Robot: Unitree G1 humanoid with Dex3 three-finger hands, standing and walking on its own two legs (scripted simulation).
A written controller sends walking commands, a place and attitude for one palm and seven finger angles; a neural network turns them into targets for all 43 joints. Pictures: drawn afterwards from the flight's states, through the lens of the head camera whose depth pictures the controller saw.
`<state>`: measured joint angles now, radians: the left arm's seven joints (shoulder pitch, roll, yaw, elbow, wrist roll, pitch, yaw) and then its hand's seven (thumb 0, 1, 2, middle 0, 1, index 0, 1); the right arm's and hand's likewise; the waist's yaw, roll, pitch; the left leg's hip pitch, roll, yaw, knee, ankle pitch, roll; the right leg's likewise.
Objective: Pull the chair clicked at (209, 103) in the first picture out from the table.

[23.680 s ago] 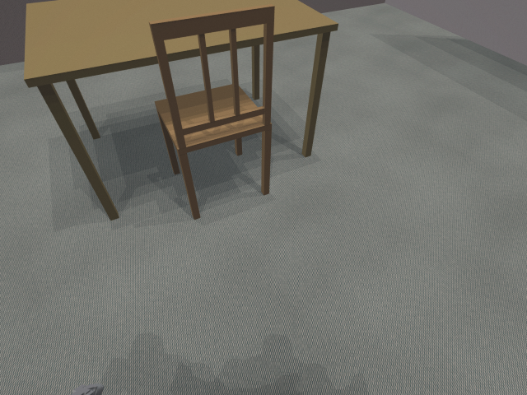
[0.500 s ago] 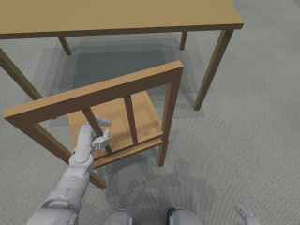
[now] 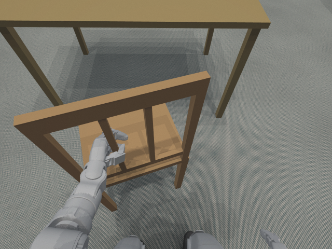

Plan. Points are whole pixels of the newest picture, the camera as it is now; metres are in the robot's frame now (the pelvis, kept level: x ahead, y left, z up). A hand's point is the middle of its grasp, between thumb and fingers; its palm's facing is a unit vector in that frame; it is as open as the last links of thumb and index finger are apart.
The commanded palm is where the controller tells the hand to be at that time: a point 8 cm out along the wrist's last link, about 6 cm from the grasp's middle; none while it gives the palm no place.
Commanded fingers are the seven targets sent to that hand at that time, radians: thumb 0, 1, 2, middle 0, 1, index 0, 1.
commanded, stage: step backward, pulling the chair out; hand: left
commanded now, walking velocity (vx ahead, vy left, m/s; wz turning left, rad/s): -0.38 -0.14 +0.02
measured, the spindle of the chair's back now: (114, 147) +0.38 +0.15 -0.07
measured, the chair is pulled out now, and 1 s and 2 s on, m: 0.41 0.60 0.60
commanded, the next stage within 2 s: stop walking, hand still on the chair in 0.42 s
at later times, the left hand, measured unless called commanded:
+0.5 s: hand (117, 195) +0.24 +0.12 -0.05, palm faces +0.01 -0.99 -0.16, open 5.0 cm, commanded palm +0.24 +0.17 -0.05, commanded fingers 0.00 0.90 0.90 -0.50 -1.45 -0.50 -1.45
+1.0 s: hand (112, 230) +0.17 +0.13 -0.05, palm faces +0.04 -0.98 -0.17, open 5.1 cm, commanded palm +0.15 +0.17 -0.04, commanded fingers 0.00 0.90 0.90 -0.50 -1.45 -0.50 -1.45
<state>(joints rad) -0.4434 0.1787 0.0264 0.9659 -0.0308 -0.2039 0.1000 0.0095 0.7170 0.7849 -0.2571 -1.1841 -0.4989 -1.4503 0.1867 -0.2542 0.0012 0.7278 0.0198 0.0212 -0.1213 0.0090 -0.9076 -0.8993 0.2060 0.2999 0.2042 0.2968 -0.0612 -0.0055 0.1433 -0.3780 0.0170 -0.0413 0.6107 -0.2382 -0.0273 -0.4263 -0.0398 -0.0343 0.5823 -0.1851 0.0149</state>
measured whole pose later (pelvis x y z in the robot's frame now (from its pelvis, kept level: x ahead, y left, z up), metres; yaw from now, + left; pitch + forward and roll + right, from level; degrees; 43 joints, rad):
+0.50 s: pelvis -0.10 +0.00 +0.00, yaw +0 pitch +0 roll -1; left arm -0.44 0.16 0.00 0.97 -0.05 -0.16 0.09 0.02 0.73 0.78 -0.21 -1.18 -0.50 -1.45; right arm 0.23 -0.26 0.00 0.72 0.02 0.03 -0.12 0.01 -0.91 -0.90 0.20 0.30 0.20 0.30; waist -0.04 0.00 0.13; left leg -0.33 0.03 -0.02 0.60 -0.27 -0.02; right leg -0.41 -0.04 -0.02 0.65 -0.32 0.01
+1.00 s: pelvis -0.11 -0.01 +0.01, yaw -1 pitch -3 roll +0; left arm -0.14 0.14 0.00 0.82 -0.03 -0.16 0.10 0.03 0.71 0.80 -0.24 -1.16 -0.50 -1.45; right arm 0.25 -0.25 0.00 0.73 0.03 0.01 -0.12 0.01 -0.91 -0.90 0.20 0.30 0.20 0.30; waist -0.03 0.02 0.05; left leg -0.24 0.04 -0.01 0.50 -0.22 -0.03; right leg -0.23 -0.04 0.00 0.49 -0.22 0.03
